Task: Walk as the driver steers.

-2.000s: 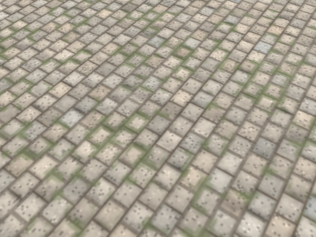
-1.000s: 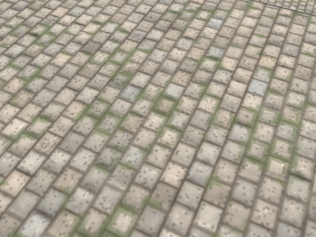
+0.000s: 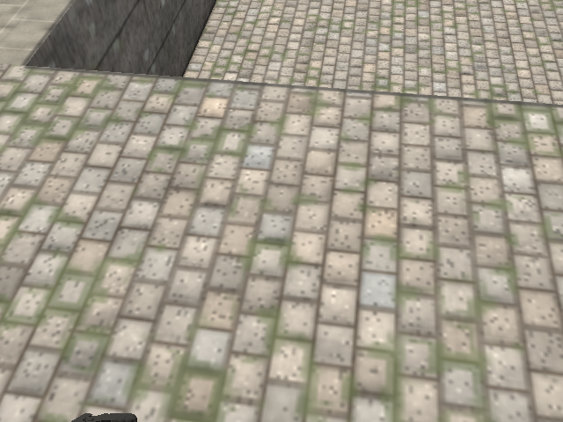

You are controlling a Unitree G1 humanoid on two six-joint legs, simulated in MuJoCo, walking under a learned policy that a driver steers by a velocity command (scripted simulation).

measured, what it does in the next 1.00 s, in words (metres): walks ahead, turning left: left foot, then right foot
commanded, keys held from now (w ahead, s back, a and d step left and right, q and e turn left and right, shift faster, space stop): w+q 1.00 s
